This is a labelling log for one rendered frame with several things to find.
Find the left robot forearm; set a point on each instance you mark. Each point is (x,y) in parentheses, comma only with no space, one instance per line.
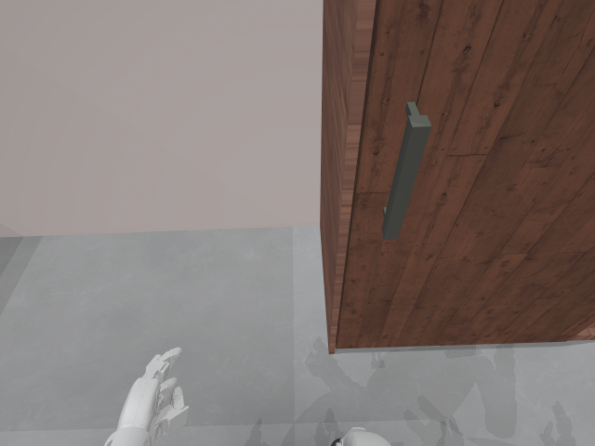
(129,436)

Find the robot right shin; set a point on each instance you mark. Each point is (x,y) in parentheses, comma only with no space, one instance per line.
(355,429)

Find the left robot hand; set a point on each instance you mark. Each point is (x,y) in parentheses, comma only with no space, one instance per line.
(145,400)

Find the handle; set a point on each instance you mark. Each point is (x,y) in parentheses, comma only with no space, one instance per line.
(415,138)

